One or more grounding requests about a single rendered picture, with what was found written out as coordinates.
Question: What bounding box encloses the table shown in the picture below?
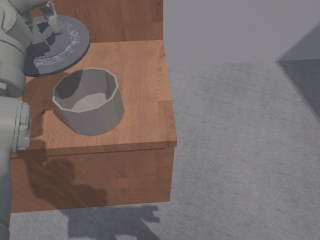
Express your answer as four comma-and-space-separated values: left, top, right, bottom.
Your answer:
10, 0, 177, 213

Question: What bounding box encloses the knob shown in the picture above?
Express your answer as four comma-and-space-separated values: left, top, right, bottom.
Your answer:
38, 25, 56, 44

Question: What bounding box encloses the robot left forearm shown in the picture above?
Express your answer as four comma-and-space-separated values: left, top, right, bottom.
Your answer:
0, 0, 33, 98

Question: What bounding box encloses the lid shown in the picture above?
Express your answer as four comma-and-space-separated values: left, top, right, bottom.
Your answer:
23, 14, 91, 77

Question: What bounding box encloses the robot left upper arm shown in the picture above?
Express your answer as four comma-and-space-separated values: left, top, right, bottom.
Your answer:
0, 96, 32, 240

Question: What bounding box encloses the left robot hand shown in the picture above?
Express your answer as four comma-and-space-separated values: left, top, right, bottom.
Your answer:
25, 0, 62, 51

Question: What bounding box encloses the pot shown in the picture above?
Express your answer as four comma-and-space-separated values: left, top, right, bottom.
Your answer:
52, 67, 125, 136

